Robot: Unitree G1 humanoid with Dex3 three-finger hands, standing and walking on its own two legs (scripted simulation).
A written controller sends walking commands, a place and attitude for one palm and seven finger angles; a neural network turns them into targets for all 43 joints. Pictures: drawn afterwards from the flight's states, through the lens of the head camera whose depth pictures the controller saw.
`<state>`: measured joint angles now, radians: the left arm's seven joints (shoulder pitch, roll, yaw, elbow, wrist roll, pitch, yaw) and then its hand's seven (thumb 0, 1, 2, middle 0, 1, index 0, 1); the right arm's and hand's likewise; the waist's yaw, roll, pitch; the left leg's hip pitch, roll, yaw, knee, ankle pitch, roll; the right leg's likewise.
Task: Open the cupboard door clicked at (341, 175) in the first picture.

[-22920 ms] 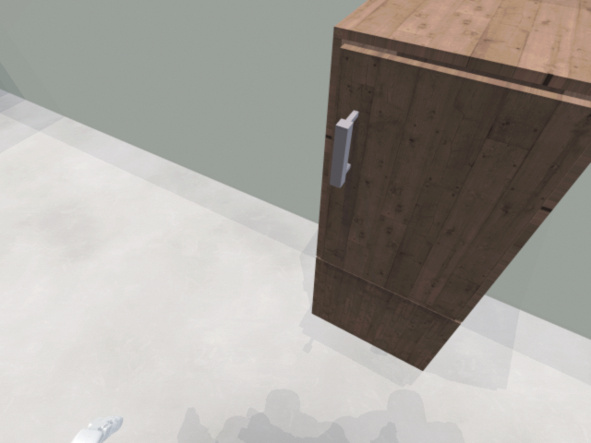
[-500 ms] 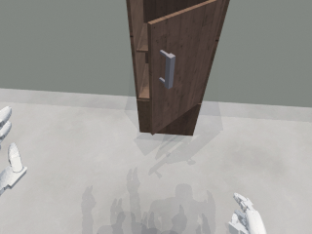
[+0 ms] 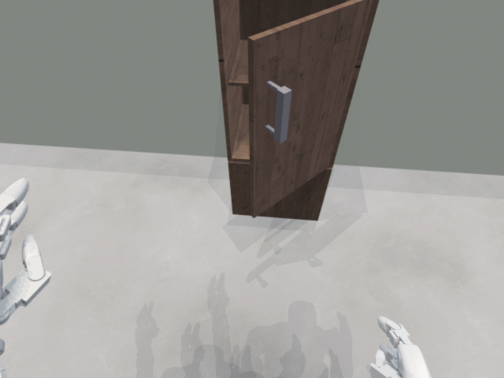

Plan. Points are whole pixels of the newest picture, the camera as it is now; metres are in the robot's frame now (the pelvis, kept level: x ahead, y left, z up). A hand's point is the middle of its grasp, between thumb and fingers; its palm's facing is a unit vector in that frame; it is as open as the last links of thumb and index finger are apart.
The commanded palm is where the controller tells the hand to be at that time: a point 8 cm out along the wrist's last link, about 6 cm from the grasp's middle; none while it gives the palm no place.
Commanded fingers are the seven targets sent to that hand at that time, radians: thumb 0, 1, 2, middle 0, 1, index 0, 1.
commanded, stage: let the arm hang, fingers relaxed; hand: left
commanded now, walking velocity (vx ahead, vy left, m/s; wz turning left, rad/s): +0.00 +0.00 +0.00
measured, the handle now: (275, 112) +0.67 -0.01 +0.05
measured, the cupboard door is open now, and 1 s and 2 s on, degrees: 45 45 45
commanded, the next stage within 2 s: look to check the result in 1.08 s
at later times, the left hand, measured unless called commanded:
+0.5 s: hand out of the picture -0.02 +0.18 -0.17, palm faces +0.02 -0.97 -0.25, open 7.2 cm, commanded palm none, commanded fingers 0.00 0.90 0.90 -0.20 -0.30 -0.20 -0.30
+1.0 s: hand out of the picture +0.06 +0.18 -0.16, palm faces +0.02 -0.97 -0.26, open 7.4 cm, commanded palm none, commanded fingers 0.00 0.90 0.90 -0.20 -0.30 -0.20 -0.30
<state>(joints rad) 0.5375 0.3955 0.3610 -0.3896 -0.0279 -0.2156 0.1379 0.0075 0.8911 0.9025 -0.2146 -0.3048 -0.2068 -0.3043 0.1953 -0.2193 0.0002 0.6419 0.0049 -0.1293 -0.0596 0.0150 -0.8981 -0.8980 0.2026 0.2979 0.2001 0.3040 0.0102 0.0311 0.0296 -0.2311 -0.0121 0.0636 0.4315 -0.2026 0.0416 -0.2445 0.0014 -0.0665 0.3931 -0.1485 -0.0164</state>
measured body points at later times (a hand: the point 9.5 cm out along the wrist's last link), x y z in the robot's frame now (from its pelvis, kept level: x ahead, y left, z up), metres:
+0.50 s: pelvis -0.01 -0.02 +0.00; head +0.01 -0.03 +0.45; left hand -0.02 +0.23 -0.15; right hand -0.02 -0.28 -0.16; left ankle +0.02 +0.09 -0.74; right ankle +0.04 -0.11 -0.74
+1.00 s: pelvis +0.00 -0.02 +0.00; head +0.02 -0.04 +0.45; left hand +0.06 +0.23 -0.14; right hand +0.02 -0.26 -0.16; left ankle +0.02 +0.09 -0.74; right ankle +0.04 -0.11 -0.74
